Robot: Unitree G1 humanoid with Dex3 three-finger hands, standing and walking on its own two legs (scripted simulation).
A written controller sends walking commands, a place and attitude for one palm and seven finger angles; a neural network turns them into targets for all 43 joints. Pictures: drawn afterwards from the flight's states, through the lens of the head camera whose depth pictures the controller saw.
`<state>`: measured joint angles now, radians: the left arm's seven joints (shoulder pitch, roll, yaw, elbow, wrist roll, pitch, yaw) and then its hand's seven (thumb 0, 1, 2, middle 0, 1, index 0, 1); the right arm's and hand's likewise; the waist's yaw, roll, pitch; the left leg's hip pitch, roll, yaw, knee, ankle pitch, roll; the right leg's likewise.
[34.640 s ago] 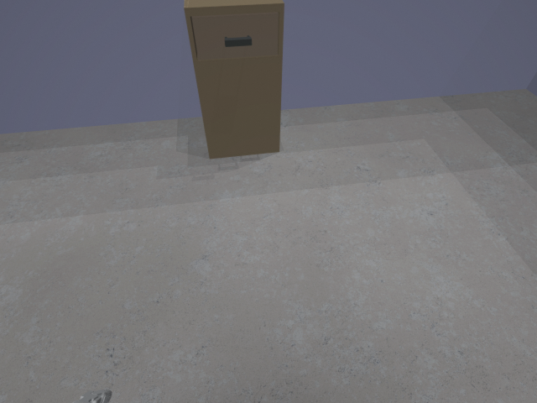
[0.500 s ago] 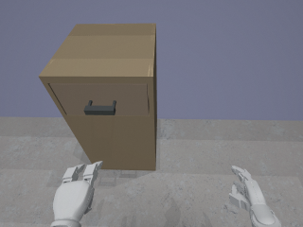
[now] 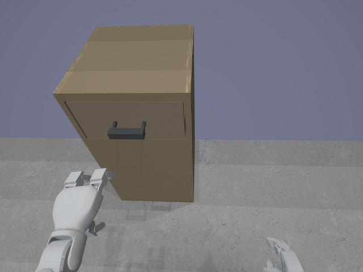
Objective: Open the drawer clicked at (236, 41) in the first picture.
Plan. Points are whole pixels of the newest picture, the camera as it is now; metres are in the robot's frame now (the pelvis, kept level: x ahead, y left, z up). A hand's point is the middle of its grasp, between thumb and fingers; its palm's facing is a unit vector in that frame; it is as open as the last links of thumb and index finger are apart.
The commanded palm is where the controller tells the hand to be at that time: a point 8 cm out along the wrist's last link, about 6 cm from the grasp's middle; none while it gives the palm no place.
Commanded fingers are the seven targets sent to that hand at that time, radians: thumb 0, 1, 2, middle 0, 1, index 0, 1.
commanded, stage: raise the hand with hooked fingers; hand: left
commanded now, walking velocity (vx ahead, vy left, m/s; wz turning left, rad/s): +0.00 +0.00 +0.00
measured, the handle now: (128, 128) +0.54 +0.25 -0.07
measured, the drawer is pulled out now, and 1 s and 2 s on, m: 0.00 0.00 0.00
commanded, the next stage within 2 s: move the hooked fingers above the handle in 1.00 s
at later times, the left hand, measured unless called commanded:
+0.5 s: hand (80, 171) +0.29 +0.25 +0.08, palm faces +0.05 -0.08 -1.00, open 13.7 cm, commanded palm +0.27 +0.25 +0.14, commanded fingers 0.00 -0.50 0.30 -0.30 -1.20 -0.30 -1.20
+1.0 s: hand (82, 163) +0.30 +0.24 +0.09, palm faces +0.05 -0.08 -1.00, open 13.8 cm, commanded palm +0.28 +0.25 +0.15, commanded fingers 0.00 -0.50 0.30 -0.30 -1.20 -0.30 -1.20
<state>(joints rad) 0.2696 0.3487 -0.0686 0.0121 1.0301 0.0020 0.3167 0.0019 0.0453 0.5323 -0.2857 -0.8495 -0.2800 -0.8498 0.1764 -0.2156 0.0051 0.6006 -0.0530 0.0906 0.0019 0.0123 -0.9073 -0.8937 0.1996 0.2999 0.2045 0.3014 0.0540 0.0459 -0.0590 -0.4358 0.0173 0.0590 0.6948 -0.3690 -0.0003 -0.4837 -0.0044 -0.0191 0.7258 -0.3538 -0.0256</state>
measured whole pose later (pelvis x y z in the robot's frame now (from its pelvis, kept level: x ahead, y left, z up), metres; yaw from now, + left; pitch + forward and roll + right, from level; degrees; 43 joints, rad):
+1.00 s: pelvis +0.00 +0.00 +0.02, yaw +1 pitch +3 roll +1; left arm -0.06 0.45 -0.06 0.10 0.96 -0.02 0.14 0.00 -0.49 0.30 -0.32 -1.20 -0.32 -1.20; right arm 0.16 -0.26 -0.03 0.64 0.01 0.11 -0.01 0.01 -0.91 -0.89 0.19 0.30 0.20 0.30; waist 0.08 0.07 -0.02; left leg -0.27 0.00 0.04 0.49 -0.27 0.01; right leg -0.31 -0.01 -0.03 0.52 -0.27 -0.02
